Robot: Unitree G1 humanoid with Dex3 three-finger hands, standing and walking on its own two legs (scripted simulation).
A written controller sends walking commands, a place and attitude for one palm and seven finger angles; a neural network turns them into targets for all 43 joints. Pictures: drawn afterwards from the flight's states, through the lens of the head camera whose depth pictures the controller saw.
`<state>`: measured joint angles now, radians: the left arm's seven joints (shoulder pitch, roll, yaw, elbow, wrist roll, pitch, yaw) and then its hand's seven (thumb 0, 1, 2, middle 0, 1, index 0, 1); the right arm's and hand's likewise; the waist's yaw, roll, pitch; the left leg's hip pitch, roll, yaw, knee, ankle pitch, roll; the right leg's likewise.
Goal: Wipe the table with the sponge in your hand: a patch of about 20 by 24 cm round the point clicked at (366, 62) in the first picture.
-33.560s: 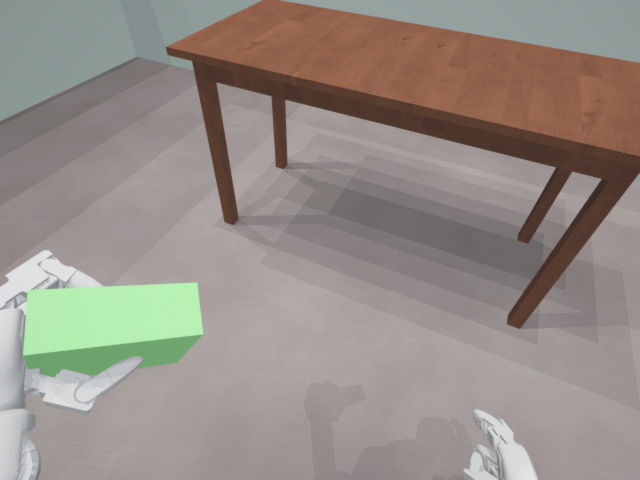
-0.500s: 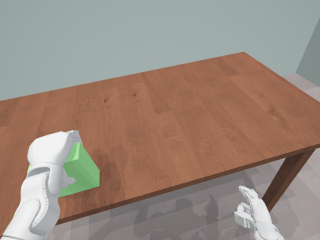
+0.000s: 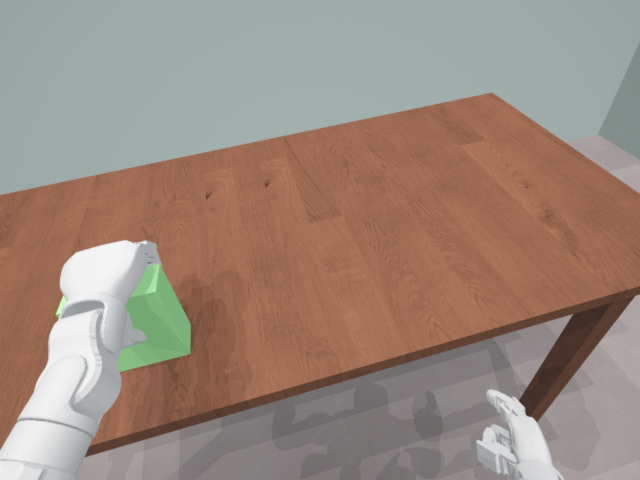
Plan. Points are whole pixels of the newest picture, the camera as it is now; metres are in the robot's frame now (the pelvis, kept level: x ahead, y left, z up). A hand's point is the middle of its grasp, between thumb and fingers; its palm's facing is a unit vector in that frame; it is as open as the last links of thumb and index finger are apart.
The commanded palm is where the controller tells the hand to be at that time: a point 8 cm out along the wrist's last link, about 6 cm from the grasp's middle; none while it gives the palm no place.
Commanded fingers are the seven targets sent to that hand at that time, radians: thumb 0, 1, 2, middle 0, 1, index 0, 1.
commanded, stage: wipe forward along the first lane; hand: left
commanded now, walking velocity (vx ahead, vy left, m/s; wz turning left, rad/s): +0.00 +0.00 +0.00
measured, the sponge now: (139, 331) +0.27 +0.30 +0.05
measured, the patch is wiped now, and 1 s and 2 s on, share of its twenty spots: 0.10 0.35 0.60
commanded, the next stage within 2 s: slide across to the middle lane in 1.16 s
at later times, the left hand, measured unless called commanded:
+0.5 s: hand (131, 272) +0.32 +0.32 +0.10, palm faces -0.09 -0.01 -1.00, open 9.5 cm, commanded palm +0.32 +0.32 +0.14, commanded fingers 0.00 0.10 1.30 -1.20 -1.60 -1.20 -1.60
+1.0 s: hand (131, 246) +0.37 +0.34 +0.10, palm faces -0.11 +0.00 -0.99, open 9.5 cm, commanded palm +0.37 +0.34 +0.14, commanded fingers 0.00 0.10 1.30 -1.20 -1.60 -1.20 -1.60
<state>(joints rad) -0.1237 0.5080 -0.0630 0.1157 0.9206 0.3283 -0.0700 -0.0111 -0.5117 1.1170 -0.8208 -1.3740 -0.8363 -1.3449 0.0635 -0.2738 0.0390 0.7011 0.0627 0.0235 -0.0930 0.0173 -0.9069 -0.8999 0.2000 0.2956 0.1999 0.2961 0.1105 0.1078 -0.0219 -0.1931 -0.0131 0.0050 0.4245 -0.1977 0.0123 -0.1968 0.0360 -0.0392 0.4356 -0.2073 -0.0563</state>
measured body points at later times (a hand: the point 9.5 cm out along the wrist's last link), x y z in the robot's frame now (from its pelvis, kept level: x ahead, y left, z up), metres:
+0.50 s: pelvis -0.01 -0.01 +0.00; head -0.01 -0.05 +0.44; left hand +0.32 +0.32 +0.16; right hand +0.16 -0.26 -0.12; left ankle +0.02 +0.11 -0.74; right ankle +0.02 -0.08 -0.74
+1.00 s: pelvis +0.00 +0.01 -0.01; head +0.01 -0.02 +0.44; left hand +0.37 +0.34 +0.16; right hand +0.12 -0.26 -0.14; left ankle +0.02 +0.12 -0.74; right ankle +0.02 -0.08 -0.74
